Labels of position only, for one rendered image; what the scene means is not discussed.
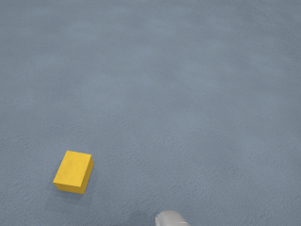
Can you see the right robot thigh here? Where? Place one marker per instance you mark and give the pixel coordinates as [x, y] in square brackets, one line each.
[170, 218]

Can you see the carton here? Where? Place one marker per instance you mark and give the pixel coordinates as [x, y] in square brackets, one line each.
[74, 172]

